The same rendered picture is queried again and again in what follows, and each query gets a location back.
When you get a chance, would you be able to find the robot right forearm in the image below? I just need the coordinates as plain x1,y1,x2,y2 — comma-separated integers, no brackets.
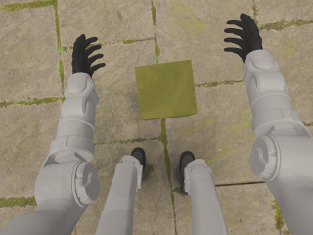
243,49,313,139

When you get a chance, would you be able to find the robot right upper arm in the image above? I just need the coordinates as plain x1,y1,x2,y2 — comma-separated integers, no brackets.
249,133,313,235

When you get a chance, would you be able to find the robot left forearm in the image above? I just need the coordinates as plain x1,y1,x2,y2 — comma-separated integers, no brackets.
34,72,99,201

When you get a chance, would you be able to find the left robot shin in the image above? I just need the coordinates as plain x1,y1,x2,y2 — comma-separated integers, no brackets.
115,155,140,170

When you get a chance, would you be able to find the right robot hand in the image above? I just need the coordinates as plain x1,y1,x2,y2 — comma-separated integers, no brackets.
224,13,263,63

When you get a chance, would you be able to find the carton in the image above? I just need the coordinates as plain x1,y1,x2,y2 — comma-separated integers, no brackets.
134,59,198,120

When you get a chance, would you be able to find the left robot hand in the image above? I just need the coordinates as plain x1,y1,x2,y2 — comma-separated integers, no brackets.
71,34,105,78

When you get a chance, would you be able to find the left robot foot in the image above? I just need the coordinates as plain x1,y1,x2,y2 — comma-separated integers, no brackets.
130,147,146,185

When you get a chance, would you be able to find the robot left upper arm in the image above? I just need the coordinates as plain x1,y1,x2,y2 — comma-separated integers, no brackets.
0,160,101,235

